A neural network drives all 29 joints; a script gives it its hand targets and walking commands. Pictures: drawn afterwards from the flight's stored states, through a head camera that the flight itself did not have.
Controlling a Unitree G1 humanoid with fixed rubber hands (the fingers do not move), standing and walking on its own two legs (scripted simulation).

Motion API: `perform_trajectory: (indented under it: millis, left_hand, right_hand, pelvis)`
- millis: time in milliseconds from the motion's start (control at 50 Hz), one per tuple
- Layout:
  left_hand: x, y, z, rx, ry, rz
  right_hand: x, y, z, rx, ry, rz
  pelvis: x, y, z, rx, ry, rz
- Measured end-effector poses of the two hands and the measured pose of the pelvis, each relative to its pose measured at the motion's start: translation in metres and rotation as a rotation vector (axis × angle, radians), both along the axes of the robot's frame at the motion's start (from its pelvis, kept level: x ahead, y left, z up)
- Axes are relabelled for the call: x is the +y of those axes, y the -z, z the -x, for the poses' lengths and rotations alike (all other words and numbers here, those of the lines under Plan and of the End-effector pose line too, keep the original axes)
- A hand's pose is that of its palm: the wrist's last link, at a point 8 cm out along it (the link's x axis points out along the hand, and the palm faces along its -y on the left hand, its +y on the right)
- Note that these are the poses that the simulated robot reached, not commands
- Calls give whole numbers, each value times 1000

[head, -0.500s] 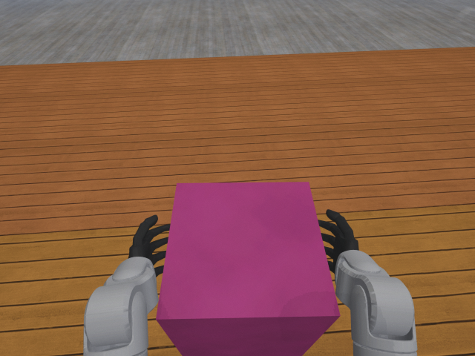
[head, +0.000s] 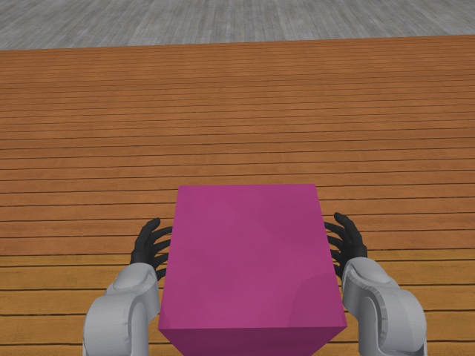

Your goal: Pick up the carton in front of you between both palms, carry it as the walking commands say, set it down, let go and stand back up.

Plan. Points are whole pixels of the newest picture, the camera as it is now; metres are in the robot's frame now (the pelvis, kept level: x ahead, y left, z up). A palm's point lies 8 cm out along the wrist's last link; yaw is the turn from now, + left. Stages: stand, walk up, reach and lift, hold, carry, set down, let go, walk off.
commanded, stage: carry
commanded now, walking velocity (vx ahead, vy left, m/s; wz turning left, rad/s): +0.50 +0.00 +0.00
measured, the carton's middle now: (247, 278) +0.25 +0.01 +0.01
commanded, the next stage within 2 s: none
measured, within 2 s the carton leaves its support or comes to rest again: neither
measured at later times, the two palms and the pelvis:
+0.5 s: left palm (181, 122) +0.59 +0.17 +0.08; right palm (314, 128) +0.56 -0.13 +0.08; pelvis +0.34 +0.04 +0.00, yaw -5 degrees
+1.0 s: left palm (215, 49) +0.95 +0.12 +0.09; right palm (311, 48) +0.96 -0.18 +0.08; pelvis +0.67 -0.03 -0.01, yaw -1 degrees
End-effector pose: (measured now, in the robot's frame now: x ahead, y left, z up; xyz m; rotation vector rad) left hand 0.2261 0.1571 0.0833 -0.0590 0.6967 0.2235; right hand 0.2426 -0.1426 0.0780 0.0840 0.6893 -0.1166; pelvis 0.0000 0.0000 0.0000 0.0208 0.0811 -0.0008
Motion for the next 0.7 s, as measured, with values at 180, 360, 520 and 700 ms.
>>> perform_trajectory:
  millis: [180, 360, 520, 700]
  left_hand:
    - [-2, -17, -132, -85, 58, 7]
    - [16, 22, -276, -15, 111, 46]
    - [8, 2, -377, -7, 165, 38]
    - [-8, -10, -501, -98, 110, 26]
  right_hand:
    - [-2, -18, -114, -86, 54, 15]
    - [16, 10, -241, -14, 102, 49]
    - [10, -9, -328, -5, 159, 38]
    - [-7, -19, -469, -97, 102, 31]
  pelvis:
    - [10, 3, -124, -8, 15, 6]
    - [38, 25, -257, -18, 68, 4]
    - [42, -2, -352, 0, 75, 38]
    - [14, 10, -486, -14, 56, 28]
